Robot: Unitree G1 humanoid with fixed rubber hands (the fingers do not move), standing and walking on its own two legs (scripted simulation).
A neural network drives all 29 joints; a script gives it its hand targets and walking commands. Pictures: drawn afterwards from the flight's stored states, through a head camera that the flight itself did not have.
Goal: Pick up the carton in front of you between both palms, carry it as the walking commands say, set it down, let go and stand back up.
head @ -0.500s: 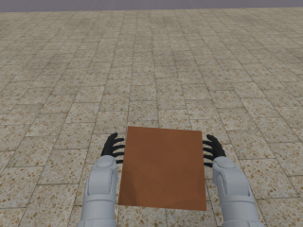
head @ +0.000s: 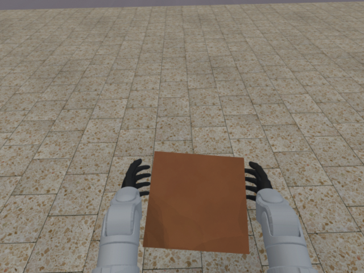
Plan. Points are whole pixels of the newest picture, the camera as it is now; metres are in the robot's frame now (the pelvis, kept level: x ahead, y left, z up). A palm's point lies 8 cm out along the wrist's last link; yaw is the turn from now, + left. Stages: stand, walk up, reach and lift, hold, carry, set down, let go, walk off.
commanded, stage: carry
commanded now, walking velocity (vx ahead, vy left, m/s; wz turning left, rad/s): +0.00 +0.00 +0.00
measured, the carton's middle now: (192, 205) +0.31 +0.01 -0.07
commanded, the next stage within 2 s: hold in 0.62 s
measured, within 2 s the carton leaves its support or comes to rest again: neither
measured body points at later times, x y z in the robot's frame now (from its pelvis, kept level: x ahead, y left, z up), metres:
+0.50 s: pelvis -0.01 +0.00 +0.00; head -0.03 +0.01 +0.45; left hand +0.29 +0.16 +0.03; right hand +0.29 -0.15 +0.03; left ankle +0.04 +0.09 -0.73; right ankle -0.02 -0.12 -0.73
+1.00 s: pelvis -0.02 -0.01 +0.00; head -0.07 +0.01 +0.45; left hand +0.26 +0.17 +0.04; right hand +0.28 -0.14 +0.04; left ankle +0.04 +0.09 -0.73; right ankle -0.01 -0.14 -0.73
